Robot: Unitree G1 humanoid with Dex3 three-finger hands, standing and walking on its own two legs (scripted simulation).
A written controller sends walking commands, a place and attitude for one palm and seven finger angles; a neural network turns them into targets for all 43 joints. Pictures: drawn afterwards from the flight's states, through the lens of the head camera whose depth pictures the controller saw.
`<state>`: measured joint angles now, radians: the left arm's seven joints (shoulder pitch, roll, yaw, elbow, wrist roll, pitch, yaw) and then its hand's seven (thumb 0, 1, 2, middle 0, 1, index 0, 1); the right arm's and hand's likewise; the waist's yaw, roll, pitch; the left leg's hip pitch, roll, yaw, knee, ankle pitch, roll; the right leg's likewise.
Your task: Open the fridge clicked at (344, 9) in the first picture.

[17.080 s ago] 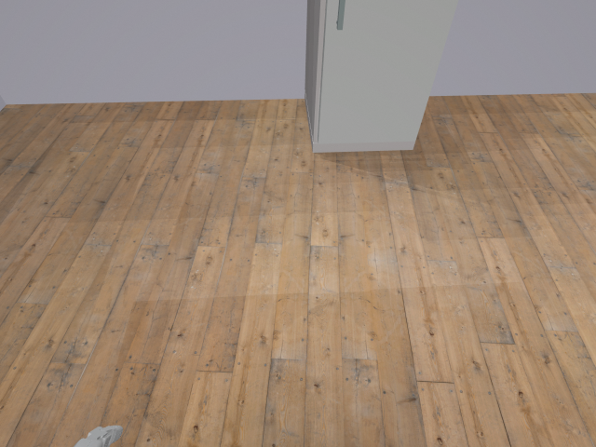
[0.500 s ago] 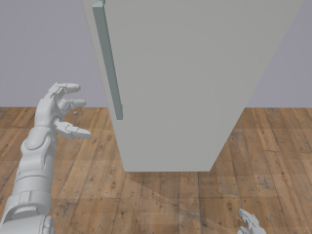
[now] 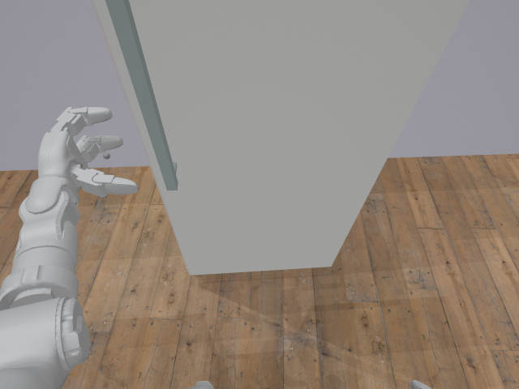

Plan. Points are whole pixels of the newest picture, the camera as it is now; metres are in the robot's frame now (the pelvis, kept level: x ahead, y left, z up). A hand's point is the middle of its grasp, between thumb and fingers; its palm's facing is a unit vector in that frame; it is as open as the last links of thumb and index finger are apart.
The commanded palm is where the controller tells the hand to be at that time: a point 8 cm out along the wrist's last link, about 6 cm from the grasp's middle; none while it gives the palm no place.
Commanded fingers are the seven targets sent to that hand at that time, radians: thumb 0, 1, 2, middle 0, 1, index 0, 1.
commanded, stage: move the hooked fingers beside the handle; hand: left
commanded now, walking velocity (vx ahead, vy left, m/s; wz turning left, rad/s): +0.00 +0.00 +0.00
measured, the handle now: (152, 105) +0.54 +0.17 +0.14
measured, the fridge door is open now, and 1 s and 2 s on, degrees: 0 0 0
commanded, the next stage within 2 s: feel for the door with the fingertips in 1.08 s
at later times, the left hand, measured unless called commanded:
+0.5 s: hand (120, 141) +0.48 +0.23 +0.10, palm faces +0.11 -0.99 +0.00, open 14.0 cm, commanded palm +0.45 +0.28 +0.11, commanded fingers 0.00 -0.50 0.30 -0.30 -1.20 -0.30 -1.20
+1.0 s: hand (120, 136) +0.49 +0.22 +0.11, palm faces +0.11 -0.99 +0.00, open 14.0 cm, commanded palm +0.46 +0.27 +0.11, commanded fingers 0.00 -0.50 0.30 -0.30 -1.20 -0.30 -1.20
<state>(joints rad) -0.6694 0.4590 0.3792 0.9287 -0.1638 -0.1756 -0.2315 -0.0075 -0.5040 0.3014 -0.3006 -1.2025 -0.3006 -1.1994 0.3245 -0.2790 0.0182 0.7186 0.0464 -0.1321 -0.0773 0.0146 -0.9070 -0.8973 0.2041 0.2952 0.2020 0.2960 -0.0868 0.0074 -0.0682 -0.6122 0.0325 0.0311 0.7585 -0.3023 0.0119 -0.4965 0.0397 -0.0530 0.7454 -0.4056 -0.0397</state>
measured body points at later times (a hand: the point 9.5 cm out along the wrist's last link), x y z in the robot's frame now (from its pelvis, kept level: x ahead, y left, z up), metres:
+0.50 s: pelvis +0.01 +0.01 -0.01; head +0.07 +0.02 +0.44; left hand +0.47 +0.28 +0.11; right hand +0.02 -0.27 -0.12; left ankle +0.04 +0.11 -0.71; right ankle -0.02 -0.09 -0.71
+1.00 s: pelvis +0.00 +0.01 -0.01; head +0.08 +0.02 +0.43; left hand +0.48 +0.28 +0.11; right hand +0.05 -0.26 -0.12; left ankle +0.04 +0.11 -0.71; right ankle -0.02 -0.09 -0.71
